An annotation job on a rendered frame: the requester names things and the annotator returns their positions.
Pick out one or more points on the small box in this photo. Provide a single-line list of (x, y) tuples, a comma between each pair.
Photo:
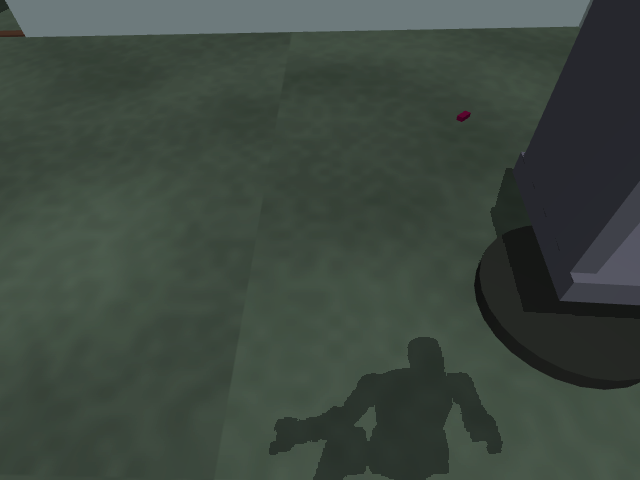
[(463, 116)]

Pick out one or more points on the office chair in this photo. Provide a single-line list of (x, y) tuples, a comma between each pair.
[(563, 295)]

